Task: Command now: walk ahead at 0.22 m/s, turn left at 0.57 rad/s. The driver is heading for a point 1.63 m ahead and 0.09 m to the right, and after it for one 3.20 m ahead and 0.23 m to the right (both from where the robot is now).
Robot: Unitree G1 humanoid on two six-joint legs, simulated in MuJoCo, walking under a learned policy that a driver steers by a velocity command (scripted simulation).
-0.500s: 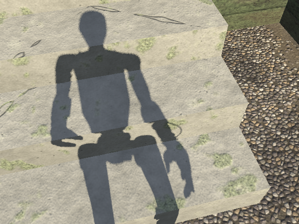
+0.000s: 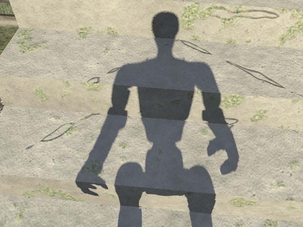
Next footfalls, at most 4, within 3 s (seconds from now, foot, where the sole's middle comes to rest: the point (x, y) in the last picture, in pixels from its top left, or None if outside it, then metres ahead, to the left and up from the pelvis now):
0.42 right None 0.31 -0.05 -0.59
0.92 left None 0.32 0.18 -0.59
1.44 right None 0.27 -0.06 -0.59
1.76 left None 0.37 0.15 -0.59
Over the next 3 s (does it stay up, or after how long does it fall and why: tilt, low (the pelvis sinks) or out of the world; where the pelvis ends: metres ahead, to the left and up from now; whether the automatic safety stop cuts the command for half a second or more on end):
stays up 0.79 0.12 0.38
